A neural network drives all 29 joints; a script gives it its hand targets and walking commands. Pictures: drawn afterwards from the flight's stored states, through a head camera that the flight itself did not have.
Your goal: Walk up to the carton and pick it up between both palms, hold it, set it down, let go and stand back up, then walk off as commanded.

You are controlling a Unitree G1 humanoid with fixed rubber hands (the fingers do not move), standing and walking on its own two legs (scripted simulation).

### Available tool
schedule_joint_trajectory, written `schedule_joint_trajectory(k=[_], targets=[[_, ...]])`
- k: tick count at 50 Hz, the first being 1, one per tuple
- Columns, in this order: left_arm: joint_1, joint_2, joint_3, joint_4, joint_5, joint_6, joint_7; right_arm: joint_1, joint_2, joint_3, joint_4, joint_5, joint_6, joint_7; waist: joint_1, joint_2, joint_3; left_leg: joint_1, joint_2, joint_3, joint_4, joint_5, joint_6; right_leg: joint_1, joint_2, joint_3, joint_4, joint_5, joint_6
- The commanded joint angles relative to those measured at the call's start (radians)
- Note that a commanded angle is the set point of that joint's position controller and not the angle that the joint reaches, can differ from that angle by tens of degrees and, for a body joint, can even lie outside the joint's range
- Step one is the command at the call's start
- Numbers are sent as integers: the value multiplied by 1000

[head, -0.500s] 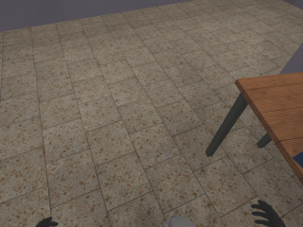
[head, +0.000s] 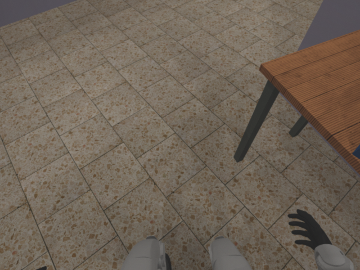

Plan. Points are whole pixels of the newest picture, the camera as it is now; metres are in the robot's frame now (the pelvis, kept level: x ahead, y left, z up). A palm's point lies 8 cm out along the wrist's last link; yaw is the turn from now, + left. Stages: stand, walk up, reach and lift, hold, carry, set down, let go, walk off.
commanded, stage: walk up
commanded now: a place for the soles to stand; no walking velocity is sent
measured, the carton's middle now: out of the picture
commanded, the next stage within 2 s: none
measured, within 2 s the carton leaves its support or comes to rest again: neither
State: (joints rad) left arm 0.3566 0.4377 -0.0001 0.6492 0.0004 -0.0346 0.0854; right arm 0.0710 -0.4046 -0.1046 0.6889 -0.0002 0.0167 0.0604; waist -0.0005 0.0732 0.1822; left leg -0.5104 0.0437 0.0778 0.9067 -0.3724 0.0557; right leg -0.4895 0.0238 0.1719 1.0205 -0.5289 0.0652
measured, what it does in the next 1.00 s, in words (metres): steps on the spot, turning right: right foot, then right foot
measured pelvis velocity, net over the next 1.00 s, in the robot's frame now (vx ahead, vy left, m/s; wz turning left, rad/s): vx -0.04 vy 0.06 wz -0.65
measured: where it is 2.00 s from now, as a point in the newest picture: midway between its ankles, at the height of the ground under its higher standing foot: outside the picture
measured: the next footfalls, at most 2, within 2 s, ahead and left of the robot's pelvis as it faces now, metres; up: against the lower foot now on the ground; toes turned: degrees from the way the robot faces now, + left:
right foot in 0.30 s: +0.02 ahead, -0.14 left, +0.00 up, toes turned -12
right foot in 0.86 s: -0.04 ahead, -0.14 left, +0.00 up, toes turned -32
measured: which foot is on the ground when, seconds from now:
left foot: down 0.00-1.00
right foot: up 0.00-0.28, down 0.30-0.50, up 0.52-0.84, down 0.86-1.00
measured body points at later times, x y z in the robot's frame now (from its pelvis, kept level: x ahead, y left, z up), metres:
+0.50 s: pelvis -0.03 +0.06 -0.01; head +0.02 +0.03 +0.43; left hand +0.19 +0.33 -0.09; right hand +0.03 -0.29 -0.11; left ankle +0.03 +0.13 -0.69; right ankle -0.02 -0.13 -0.69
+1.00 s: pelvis -0.04 +0.06 +0.00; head -0.02 +0.02 +0.44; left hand +0.23 +0.25 -0.08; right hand -0.11 -0.29 -0.10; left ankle +0.02 +0.14 -0.67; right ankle -0.07 -0.11 -0.69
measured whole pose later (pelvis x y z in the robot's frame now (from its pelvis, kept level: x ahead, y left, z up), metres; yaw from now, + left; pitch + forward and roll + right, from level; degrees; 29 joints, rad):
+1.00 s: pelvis -0.04 +0.06 +0.00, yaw -37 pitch -4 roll +0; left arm 0.30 0.45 0.00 0.65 0.00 -0.02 0.01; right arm 0.13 -0.41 -0.11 0.71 0.00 0.00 0.05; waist 0.00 0.05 0.15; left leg -0.43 0.10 0.14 1.07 -0.61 0.01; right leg -0.49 0.02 0.11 0.89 -0.35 0.02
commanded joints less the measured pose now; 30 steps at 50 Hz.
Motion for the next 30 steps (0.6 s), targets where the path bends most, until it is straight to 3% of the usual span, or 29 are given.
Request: schedule_joint_trajectory(k=[1,2,3,5,6,7,8,9,12,13,14,15,16,17,18,19,21,22,23,24,25,26,27,28,29,30], targets=[[61,259,128,-24,39,6,10,-9,-249,-73,-112,-24,-5,-16,-48,61,-229,366,392,-371,-499,228,146,-262,-67,-143,287,26,-46],[92,246,126,-16,45,7,-2,-23,-225,-69,-117,-19,-7,-17,-39,100,-221,353,379,-313,-476,288,164,-247,-87,-146,301,29,-35],[92,252,130,-10,47,6,-10,-23,-216,-70,-116,-20,-8,-18,-47,107,-222,366,358,-266,-455,307,162,-238,-86,-157,279,42,-29],[74,223,126,-15,45,12,-29,-12,-222,-71,-107,-13,-12,-13,-41,98,-222,363,370,-234,-453,293,176,-213,-104,-174,228,48,-28],[45,221,124,-16,45,13,-39,-18,-222,-70,-106,-19,-14,-13,-49,117,-215,405,357,-186,-436,301,162,-225,-102,-199,153,68,-26],[40,215,118,-24,49,14,-45,11,-244,-79,-95,-19,-16,-12,-53,111,-239,429,383,-205,-425,297,152,-218,-111,-192,112,60,-30],[35,218,118,-20,46,16,-47,12,-251,-78,-98,-24,-17,-8,-60,126,-247,434,374,-202,-434,237,133,-204,-107,-195,93,61,-32],[38,231,126,-19,44,14,-46,8,-257,-83,-106,-27,-16,-5,-59,140,-256,443,396,-177,-416,226,153,-191,-112,-216,51,62,-31],[23,223,125,-14,40,5,-49,-21,-258,-81,-101,-33,-13,2,-53,117,-249,346,395,-83,-384,228,128,-72,-109,-237,-73,46,-55],[48,213,115,-7,14,-6,-58,-22,-261,-74,-113,-33,-21,7,-18,102,-273,296,396,-52,-356,246,130,23,-78,-270,-162,65,-72],[67,219,121,2,22,-14,-59,-35,-254,-70,-115,-32,-21,8,0,98,-274,228,391,-20,-309,252,106,97,-68,-265,-224,95,-90],[127,237,128,19,30,-17,-61,-41,-245,-64,-126,-29,-21,11,31,61,-308,155,350,21,-221,168,90,207,-45,-223,-285,138,-117],[193,261,142,37,42,-21,-59,-54,-212,-52,-131,-35,-18,8,72,-28,-327,15,315,30,-71,80,55,312,-49,-94,-306,102,-167],[151,358,156,7,40,-23,-49,-88,-174,-42,-160,-11,-12,10,62,-375,-267,-76,97,77,87,-147,-43,187,-225,411,-560,192,-297],[12,373,145,-33,32,-16,-49,-140,-188,-44,-148,4,-4,-2,53,-387,-166,-91,-41,-21,227,-294,-93,70,-272,668,-648,157,-394],[-57,379,141,-49,36,-13,-42,-134,-194,-48,-137,5,-6,-9,35,-388,-158,-31,-45,-94,257,-298,-92,32,-265,659,-642,202,-415],[-141,361,133,-72,33,-5,-35,-41,-219,-62,-112,11,-14,-17,-11,-382,-173,72,-32,-166,231,-263,-73,-71,-245,569,-578,254,-373],[-139,340,130,-73,29,-3,-39,-16,-217,-64,-96,4,-23,-20,-29,-358,-174,149,-28,-152,132,-257,-45,-117,-214,517,-552,309,-327],[-167,310,116,-70,22,3,-46,67,-212,-73,-64,2,-33,-21,-71,-305,-177,253,-61,-137,-22,-198,-37,-168,-179,458,-488,377,-296],[-162,246,100,-81,23,13,-51,150,-204,-79,-30,-7,-37,-24,-99,-210,-229,425,-37,-161,-248,-231,-25,-244,-104,307,-345,309,-227],[-165,157,76,-96,27,16,-53,215,-284,-110,-7,-30,-52,-35,-134,-5,-263,612,198,-484,-508,-399,24,-443,54,81,-59,176,-132],[-132,165,72,-71,39,22,-50,147,-354,-120,-23,-20,-57,-42,-119,57,-219,483,503,-630,-673,-405,19,-499,46,-39,111,35,-82],[-137,244,97,-49,43,30,-54,95,-358,-114,-32,-14,-63,-46,-87,-60,-157,391,521,-619,-691,-342,17,-442,-16,-49,174,58,-67],[-127,249,110,-38,36,31,-63,56,-345,-103,-27,-19,-70,-51,-61,-58,-112,336,495,-541,-666,-281,4,-401,-56,-63,179,94,-61],[-125,247,116,-36,39,29,-71,51,-329,-95,-24,-27,-78,-57,-61,-25,-98,306,451,-466,-661,-270,-32,-367,-83,-70,164,131,-57],[-76,257,122,-16,36,29,-80,12,-321,-95,-30,-29,-79,-55,-38,17,-109,295,431,-388,-659,-272,-16,-326,-98,-88,161,156,-54]])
